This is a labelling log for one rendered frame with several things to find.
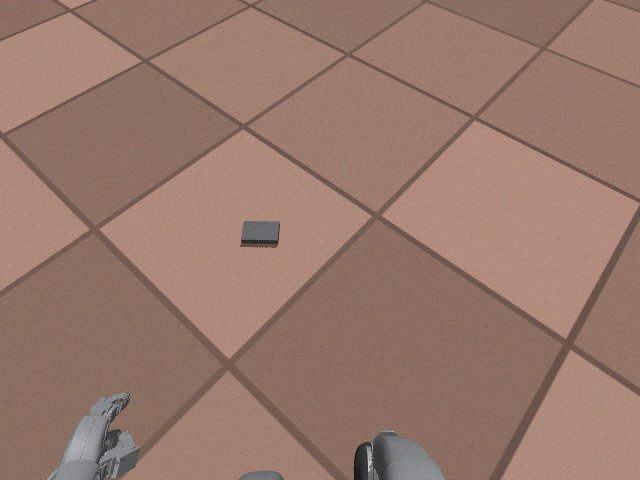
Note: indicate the left robot hand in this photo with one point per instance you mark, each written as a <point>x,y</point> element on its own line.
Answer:
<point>90,439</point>

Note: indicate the right robot foot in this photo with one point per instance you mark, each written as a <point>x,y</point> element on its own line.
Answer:
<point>359,462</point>

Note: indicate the small box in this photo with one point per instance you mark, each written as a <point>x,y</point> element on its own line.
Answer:
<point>260,232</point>

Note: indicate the left robot arm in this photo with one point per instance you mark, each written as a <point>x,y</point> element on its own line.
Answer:
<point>77,470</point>

